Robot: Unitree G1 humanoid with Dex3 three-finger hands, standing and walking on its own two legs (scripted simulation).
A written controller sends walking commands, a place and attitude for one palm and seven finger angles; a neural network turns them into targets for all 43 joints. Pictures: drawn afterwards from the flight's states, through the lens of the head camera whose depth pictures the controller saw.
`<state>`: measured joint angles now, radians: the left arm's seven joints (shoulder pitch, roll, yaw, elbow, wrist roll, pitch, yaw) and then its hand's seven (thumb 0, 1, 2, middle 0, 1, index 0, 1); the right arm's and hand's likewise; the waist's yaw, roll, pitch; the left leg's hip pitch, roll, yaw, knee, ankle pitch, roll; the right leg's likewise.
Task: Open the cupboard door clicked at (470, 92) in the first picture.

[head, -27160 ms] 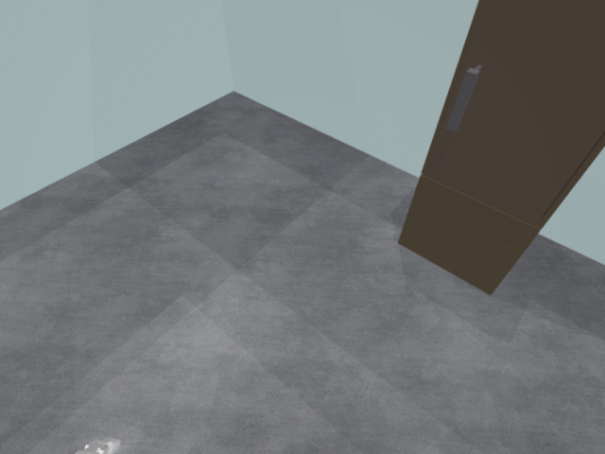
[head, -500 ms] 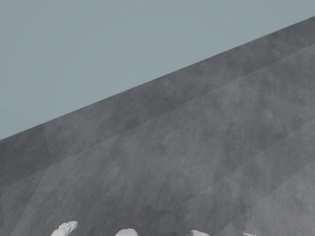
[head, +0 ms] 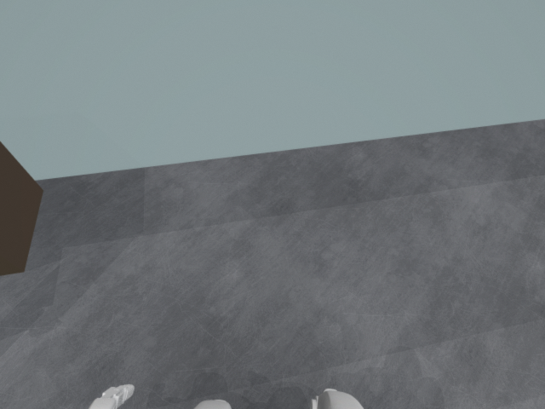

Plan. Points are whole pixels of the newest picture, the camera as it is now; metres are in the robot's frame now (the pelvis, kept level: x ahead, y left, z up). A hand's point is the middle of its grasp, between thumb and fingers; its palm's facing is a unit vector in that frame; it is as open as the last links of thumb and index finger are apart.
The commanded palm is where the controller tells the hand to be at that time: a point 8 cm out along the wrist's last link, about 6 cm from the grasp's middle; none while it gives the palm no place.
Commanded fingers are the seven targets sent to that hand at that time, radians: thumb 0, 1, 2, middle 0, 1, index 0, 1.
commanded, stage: turn to face it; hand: left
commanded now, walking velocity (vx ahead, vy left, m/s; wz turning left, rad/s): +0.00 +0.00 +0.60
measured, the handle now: out of the picture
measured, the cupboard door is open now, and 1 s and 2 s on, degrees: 49 49 49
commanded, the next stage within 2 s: take the last steps up to it in 1.64 s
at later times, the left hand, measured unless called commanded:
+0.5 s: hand out of the picture +0.00 +0.20 -0.18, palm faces +0.34 -0.91 -0.23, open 7.4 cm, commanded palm none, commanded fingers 0.00 0.90 0.90 -0.20 -0.30 -0.20 -0.30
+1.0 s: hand out of the picture -0.05 +0.15 -0.18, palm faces +0.61 -0.77 -0.21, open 7.4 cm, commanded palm none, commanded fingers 0.00 0.90 0.90 -0.20 -0.30 -0.20 -0.30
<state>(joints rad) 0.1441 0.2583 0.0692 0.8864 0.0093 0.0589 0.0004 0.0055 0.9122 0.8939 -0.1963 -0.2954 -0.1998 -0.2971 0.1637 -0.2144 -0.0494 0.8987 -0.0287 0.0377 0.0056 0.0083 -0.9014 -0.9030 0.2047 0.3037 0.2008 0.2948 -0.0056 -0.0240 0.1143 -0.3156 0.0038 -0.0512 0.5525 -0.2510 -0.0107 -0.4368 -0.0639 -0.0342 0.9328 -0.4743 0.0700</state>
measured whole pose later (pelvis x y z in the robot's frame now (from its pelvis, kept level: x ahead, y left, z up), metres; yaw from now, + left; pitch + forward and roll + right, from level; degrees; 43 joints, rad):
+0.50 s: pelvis +0.00 -0.02 -0.01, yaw +19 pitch +0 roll +0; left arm 0.18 0.26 0.07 0.91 0.01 0.07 0.01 0.00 0.91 0.89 -0.20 -0.30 -0.20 -0.30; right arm 0.12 -0.22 -0.05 0.87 -0.02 0.03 0.01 0.01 -0.90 -0.90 0.20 0.30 0.20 0.29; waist 0.00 -0.06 0.12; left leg -0.34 -0.01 0.02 0.62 -0.29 0.02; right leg -0.44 -0.10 -0.06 1.05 -0.52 0.07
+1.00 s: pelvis +0.02 -0.04 -0.01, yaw +38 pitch +0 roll +0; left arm 0.23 0.22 0.05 0.88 0.01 0.03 0.00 0.00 0.91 0.89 -0.20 -0.30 -0.20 -0.30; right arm 0.13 -0.25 -0.07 0.88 -0.01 0.05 0.04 0.01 -0.90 -0.90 0.20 0.30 0.20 0.29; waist -0.01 -0.04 0.11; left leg -0.31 0.01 0.05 0.59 -0.24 -0.01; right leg -0.26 -0.16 -0.18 0.68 -0.39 0.06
